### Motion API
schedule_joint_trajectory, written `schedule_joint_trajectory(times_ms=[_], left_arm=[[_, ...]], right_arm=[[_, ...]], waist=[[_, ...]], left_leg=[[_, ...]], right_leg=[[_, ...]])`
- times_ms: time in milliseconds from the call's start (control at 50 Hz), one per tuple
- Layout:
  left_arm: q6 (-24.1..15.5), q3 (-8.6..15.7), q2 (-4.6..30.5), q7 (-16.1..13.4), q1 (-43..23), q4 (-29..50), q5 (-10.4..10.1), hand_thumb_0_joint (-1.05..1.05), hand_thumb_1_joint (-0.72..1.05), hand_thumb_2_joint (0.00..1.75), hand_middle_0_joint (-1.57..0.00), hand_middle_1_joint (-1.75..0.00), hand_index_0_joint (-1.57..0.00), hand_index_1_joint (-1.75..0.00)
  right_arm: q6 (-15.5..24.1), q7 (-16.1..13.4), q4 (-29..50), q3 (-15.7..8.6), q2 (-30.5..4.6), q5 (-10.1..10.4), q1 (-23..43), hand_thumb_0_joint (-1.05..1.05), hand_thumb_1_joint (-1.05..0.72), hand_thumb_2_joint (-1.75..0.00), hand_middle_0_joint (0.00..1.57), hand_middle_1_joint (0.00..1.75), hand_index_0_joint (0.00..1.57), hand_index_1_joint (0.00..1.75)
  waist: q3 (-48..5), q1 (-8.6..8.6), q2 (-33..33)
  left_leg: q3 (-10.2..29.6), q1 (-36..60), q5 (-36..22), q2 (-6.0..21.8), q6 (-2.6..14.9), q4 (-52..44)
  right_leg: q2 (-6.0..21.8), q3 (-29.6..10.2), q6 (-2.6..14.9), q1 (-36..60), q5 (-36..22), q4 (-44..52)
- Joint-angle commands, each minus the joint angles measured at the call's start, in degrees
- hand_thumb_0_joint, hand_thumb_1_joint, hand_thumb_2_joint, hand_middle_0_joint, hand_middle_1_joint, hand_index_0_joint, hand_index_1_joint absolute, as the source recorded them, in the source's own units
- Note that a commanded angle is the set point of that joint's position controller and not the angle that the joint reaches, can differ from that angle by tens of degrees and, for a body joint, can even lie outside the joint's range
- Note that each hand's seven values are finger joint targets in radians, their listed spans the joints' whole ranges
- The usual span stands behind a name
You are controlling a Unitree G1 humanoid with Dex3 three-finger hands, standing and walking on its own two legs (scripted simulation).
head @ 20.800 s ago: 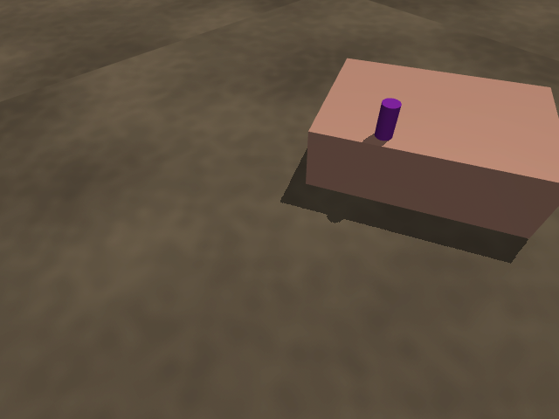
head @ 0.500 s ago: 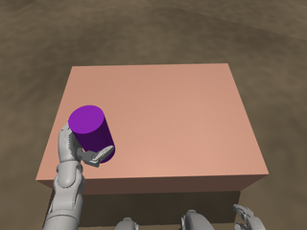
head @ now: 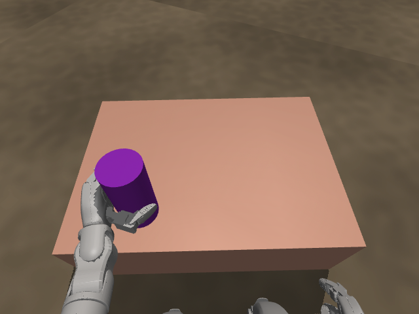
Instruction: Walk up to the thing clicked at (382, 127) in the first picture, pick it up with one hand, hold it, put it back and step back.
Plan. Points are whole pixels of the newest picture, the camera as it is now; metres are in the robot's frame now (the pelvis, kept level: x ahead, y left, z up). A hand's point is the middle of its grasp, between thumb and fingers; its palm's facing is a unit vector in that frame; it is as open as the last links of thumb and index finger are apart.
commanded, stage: hold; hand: left
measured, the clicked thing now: (131, 191) +0.34 +0.16 +0.04
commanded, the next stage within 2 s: none
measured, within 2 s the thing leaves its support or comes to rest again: neither
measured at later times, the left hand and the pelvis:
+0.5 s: hand (127, 194) +0.33 +0.16 +0.05, palm faces +0.15 -0.99 -0.04, open 10.8 cm; pelvis +0.00 +0.00 +0.01, yaw +0 degrees
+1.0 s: hand (128, 196) +0.32 +0.16 +0.05, palm faces +0.15 -0.99 -0.03, open 10.8 cm; pelvis -0.01 +0.00 +0.01, yaw +0 degrees
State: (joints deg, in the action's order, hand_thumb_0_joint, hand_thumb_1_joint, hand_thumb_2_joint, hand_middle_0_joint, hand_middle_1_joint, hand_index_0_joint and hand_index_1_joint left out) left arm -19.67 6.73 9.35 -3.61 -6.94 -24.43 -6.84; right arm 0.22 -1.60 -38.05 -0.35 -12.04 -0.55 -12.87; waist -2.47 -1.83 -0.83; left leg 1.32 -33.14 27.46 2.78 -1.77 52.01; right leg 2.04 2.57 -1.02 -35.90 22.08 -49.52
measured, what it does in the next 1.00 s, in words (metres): stands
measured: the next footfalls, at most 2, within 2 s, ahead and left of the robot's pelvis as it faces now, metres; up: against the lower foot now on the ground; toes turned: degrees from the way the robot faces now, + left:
none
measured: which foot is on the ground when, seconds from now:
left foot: down 0.00-1.00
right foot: down 0.00-1.00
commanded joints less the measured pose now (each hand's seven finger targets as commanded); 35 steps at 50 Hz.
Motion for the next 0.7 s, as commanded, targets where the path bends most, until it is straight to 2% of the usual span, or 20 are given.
schedule_joint_trajectory(times_ms=[0, 20, 100, 120, 140, 160, 200, 240, 260, 340, 380, 400, 420, 460, 480, 500, 540, 620, 640, 680], left_arm=[[-6.76, 3.22, 7.91, -0.01, -18.84, 18.07, -1.25, 0.0, 0.03, 1.21, -1.25, -1.42, -1.28, -1.42], [-6.59, 2.28, 6.83, 0.06, -18.53, 17.81, -1.34, 0.0, 0.04, 1.21, -1.26, -1.42, -1.28, -1.41], [-6.22, 2.44, 6.54, -0.1, -17.34, 17.02, -1.21, 0.0, 0.05, 1.2, -1.25, -1.42, -1.27, -1.41], [-6.48, 3.39, 8.13, -0.09, -19.26, 18.94, -1.25, 0.0, 0.03, 1.21, -1.25, -1.42, -1.28, -1.42], [-6.29, 1.91, 6.49, 0.11, -17.58, 16.89, -1.14, 0.0, 0.03, 1.22, -1.26, -1.44, -1.29, -1.43], [-6.76, 2.82, 8.15, -0.08, -20.56, 21.81, -1.16, 0.0, 0.05, 1.23, -1.26, -1.44, -1.28, -1.43], [-5.72, 1.82, 5.89, 0.16, -15.64, 15.51, -1.09, 0.0, 0.05, 1.22, -1.27, -1.44, -1.29, -1.43], [-6.13, 2.7, 7.54, 0.07, -18.64, 19.67, -1.16, 0.0, 0.05, 1.23, -1.26, -1.44, -1.28, -1.43], [-6.01, 1.35, 6.3, 0.19, -18.47, 19.22, -1.16, 0.0, 0.07, 1.24, -1.26, -1.44, -1.28, -1.43], [-5.6, 2.26, 6.49, 0.28, -17.16, 17.98, -1.43, 0.0, 0.08, 1.24, -1.28, -1.45, -1.3, -1.45], [-5.62, 0.99, 5.8, 0.4, -17.63, 19.01, -1.11, 0.0, 0.08, 1.24, -1.27, -1.45, -1.3, -1.44], [-5.2, 0.54, 4.61, 0.5, -16.32, 14.92, -1.13, 0.0, 0.08, 1.24, -1.27, -1.45, -1.3, -1.44], [-5.48, 0.84, 4.62, 0.46, -17.39, 14.82, -1.22, 0.0, 0.09, 1.26, -1.27, -1.46, -1.3, -1.45], [-6.67, 3.69, 8.55, 0.26, -19.8, 18.14, -0.9, 0.0, 0.1, 1.26, -1.27, -1.46, -1.3, -1.45], [-6.78, 2.5, 7.06, 0.48, -18.71, 18.13, -0.95, 0.0, 0.12, 1.25, -1.27, -1.46, -1.3, -1.45], [-7.01, 2.56, 7.0, 0.63, -18.16, 19.89, -1.22, 0.0, 0.12, 1.26, -1.28, -1.46, -1.31, -1.45], [-6.62, 0.63, 4.58, 0.73, -16.8, 18.13, -1.57, 0.0, 0.11, 1.27, -1.28, -1.47, -1.31, -1.47], [-6.79, 3.06, 7.73, 0.31, -18.92, 19.57, -1.25, 0.0, 0.13, 1.27, -1.28, -1.46, -1.3, -1.45], [-6.7, 1.41, 5.42, 0.66, -16.52, 17.33, -1.36, 0.0, 0.12, 1.28, -1.28, -1.47, -1.3, -1.46], [-6.93, 1.67, 5.58, 0.83, -17.04, 17.12, -1.58, 0.0, 0.13, 1.3, -1.29, -1.49, -1.32, -1.48]], right_arm=[[2.22, -0.82, 6.69, -2.55, -7.09, 0.2, 0.74, 0.0, -0.93, -0.9, 0.2, 0.3, 0.2, 0.3], [2.23, -0.79, 6.63, -2.5, -7.1, 0.14, 0.45, 0.0, -0.93, -0.9, 0.2, 0.3, 0.2, 0.3], [2.2, -0.64, 6.74, -2.64, -7.11, 0.25, 0.59, 0.0, -0.92, -0.9, 0.2, 0.3, 0.2, 0.3], [2.24, -0.76, 6.66, -2.82, -7.39, 0.29, 0.41, 0.0, -0.92, -0.9, 0.2, 0.3, 0.2, 0.3], [2.32, -0.67, 6.67, -2.72, -7.32, 0.26, 0.84, 0.0, -0.92, -0.9, 0.2, 0.3, 0.2, 0.3], [2.41, -0.74, 6.35, -2.72, -7.0, 0.21, 0.36, 0.0, -0.92, -0.9, 0.2, 0.3, 0.2, 0.3], [2.32, -0.74, 6.49, -2.59, -7.06, 0.34, 0.96, 0.0, -0.92, -0.9, 0.2, 0.3, 0.2, 0.3], [2.32, -0.78, 6.31, -2.77, -7.19, 0.33, 0.69, 0.0, -0.92, -0.9, 0.2, 0.3, 0.2, 0.3], [2.33, -0.76, 6.27, -2.68, -7.16, 0.36, 0.63, 0.0, -0.92, -0.9, 0.2, 0.3, 0.2, 0.3], [2.56, -0.57, 6.57, -2.74, -7.13, 0.54, 1.48, 0.0, -0.92, -0.9, 0.2, 0.3, 0.2, 0.3], [2.55, -0.56, 6.28, -2.69, -6.99, 0.26, 0.9, 0.0, -0.92, -0.9, 0.2, 0.3, 0.2, 0.3], [2.6, -0.5, 6.4, -2.75, -7.29, 0.38, 1.41, 0.0, -0.91, -0.9, 0.2, 0.3, 0.2, 0.3], [2.74, -0.31, 6.28, -2.86, -7.45, 0.34, 1.2, 0.0, -0.91, -0.9, 0.2, 0.3, 0.2, 0.3], [2.61, -0.23, 6.36, -3.05, -7.49, 0.3, 1.75, 0.0, -0.91, -0.9, 0.2, 0.3, 0.2, 0.3], [2.68, -0.18, 6.6, -2.99, -7.36, 0.22, 1.52, 0.0, -0.91, -0.9, 0.2, 0.3, 0.2, 0.3], [2.73, -0.12, 6.79, -2.76, -6.86, 0.15, 1.29, 0.0, -0.91, -0.9, 0.2, 0.3, 0.2, 0.3], [2.85, -0.18, 6.43, -2.62, -6.95, 0.16, 0.94, 0.0, -0.91, -0.9, 0.2, 0.3, 0.2, 0.3], [2.87, -0.15, 6.57, -2.73, -7.21, 0.28, 1.51, 0.0, -0.91, -0.9, 0.2, 0.3, 0.2, 0.3], [2.98, 0.04, 6.64, -2.71, -7.14, 0.23, 1.51, 0.0, -0.91, -0.9, 0.2, 0.3, 0.2, 0.3], [3.0, -0.04, 6.43, -2.74, -7.29, 0.28, 1.68, 0.0, -0.91, -0.9, 0.2, 0.3, 0.2, 0.3]], waist=[[-19.12, 0.29, -1.45], [-19.47, -0.18, -1.5], [-18.37, 0.37, -0.81], [-19.41, 0.27, -1.16], [-17.49, 0.01, -0.83], [-19.59, 0.41, -2.27], [-16.24, 0.03, -0.39], [-18.37, 0.47, -1.67], [-17.5, -0.12, -1.22], [-14.91, 0.49, 0.11], [-17.37, 0.2, -1.53], [-14.45, -0.32, -0.28], [-14.1, -0.49, -0.16], [-15.45, 1.09, -2.66], [-16.77, 0.57, -1.7], [-18.65, 1.04, -0.95], [-18.17, 0.12, -0.8], [-16.94, 0.79, -1.33], [-16.65, 0.39, -0.39], [-15.49, 0.46, -1.41]], left_leg=[[-1.18, 5.81, -17.77, -2.54, 1.3, -8.14], [-1.15, 6.47, -18.98, -2.46, 1.22, -8.21], [-0.97, 6.65, -20.34, -2.32, 1.02, -8.63], [-1.24, 7.47, -19.86, -2.42, 1.23, -8.73], [-1.16, 7.23, -19.84, -2.44, 1.14, -9.03], [-1.27, 7.92, -20.22, -2.53, 1.15, -9.02], [-1.17, 7.29, -19.65, -2.44, 1.2, -9.5], [-1.21, 8.48, -20.46, -2.38, 1.07, -9.69], [-1.02, 9.06, -20.73, -2.22, 0.95, -10.14], [-1.05, 7.74, -19.06, -2.31, 1.17, -10.82], [-1.16, 9.01, -20.66, -2.34, 0.97, -10.62], [-1.15, 8.6, -20.19, -2.27, 1.0, -10.83], [-0.86, 7.71, -19.83, -2.05, 0.89, -10.91], [-0.94, 8.48, -19.49, -2.28, 0.74, -11.14], [-0.87, 9.44, -19.01, -2.25, 0.82, -11.26], [-1.01, 9.18, -19.22, -2.36, 1.01, -11.0], [-1.13, 9.89, -20.75, -2.4, 0.94, -10.9], [-0.9, 8.87, -18.7, -2.29, 0.83, -11.58], [-0.9, 8.56, -18.52, -2.26, 0.82, -11.69], [-0.92, 8.84, -18.19, -2.32, 0.77, -11.87]], right_leg=[[-1.88, -0.1, 1.21, 14.55, -17.0, 6.14], [-1.89, -0.02, 1.32, 14.7, -17.93, 5.99], [-1.97, 0.22, 1.32, 15.17, -18.73, 6.33], [-1.92, 0.01, 1.22, 15.9, -18.78, 6.74], [-1.95, 0.19, 1.24, 15.38, -18.53, 6.74], [-1.82, 0.01, 1.2, 16.32, -19.18, 6.76], [-1.96, 0.25, 1.18, 15.33, -18.42, 7.37], [-1.98, 0.21, 1.3, 16.24, -19.11, 7.38], [-2.08, 0.45, 1.42, 15.89, -18.88, 7.28], [-1.98, 0.56, 1.18, 16.07, -17.63, 8.3], [-1.92, 0.47, 1.32, 16.78, -18.92, 8.02], [-2.09, 0.55, 1.27, 15.2, -18.32, 8.27], [-2.14, 0.77, 1.45, 14.31, -17.7, 8.0], [-1.91, 0.72, 1.52, 15.11, -16.89, 8.04], [-2.02, 0.69, 1.47, 15.66, -16.51, 8.06], [-1.99, 0.61, 1.31, 17.41, -17.16, 8.02], [-2.01, 0.45, 1.33, 17.31, -18.89, 7.9], [-2.08, 0.61, 1.36, 16.78, -16.57, 8.73], [-2.05, 0.63, 1.36, 16.92, -16.45, 8.61], [-2.03, 0.67, 1.47, 15.82, -15.96, 8.62]])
